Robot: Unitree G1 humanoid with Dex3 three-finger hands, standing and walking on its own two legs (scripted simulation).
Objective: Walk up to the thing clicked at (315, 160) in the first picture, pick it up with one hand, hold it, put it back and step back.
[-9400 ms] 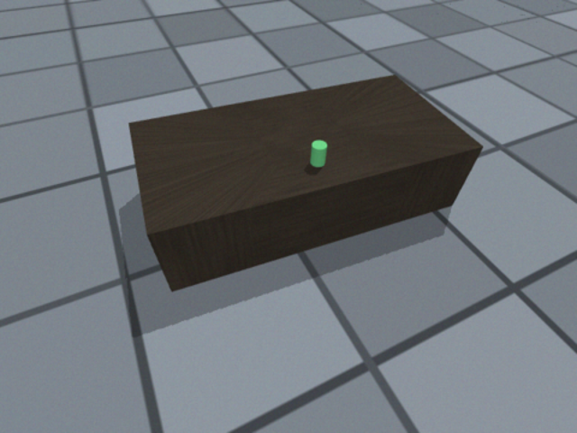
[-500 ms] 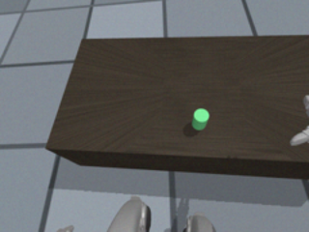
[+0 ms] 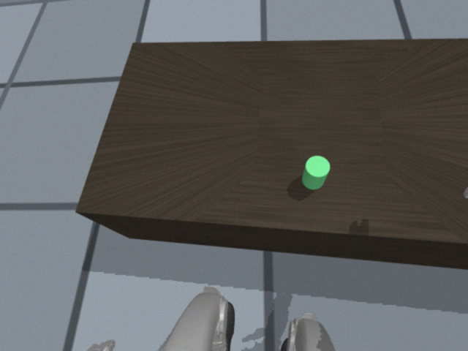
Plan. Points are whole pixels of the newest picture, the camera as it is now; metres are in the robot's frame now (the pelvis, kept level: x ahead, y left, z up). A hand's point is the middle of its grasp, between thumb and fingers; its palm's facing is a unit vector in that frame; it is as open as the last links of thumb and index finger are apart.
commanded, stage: go down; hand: right
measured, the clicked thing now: (315, 173) +0.55 -0.10 -0.28
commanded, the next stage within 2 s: approach in 0.16 s
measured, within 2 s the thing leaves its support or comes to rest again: neither
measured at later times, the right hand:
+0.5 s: hand (460, 134) +0.50 -0.28 +0.01, palm faces +0.02 +1.00 -0.01, open 17.7 cm
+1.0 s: hand (358, 189) +0.50 -0.20 -0.25, palm faces -0.08 +1.00 -0.01, open 17.3 cm
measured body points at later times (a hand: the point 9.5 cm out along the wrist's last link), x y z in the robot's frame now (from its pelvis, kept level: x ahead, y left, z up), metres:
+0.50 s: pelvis -0.01 +0.00 -0.04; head +0.17 -0.04 +0.37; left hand +0.01 +0.27 -0.13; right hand +0.49 -0.34 +0.01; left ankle +0.06 +0.13 -0.64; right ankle -0.02 -0.10 -0.64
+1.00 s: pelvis -0.08 +0.00 -0.24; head +0.17 -0.04 +0.13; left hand -0.05 +0.26 -0.35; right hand +0.50 -0.26 -0.24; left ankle +0.06 +0.13 -0.64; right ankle -0.02 -0.10 -0.64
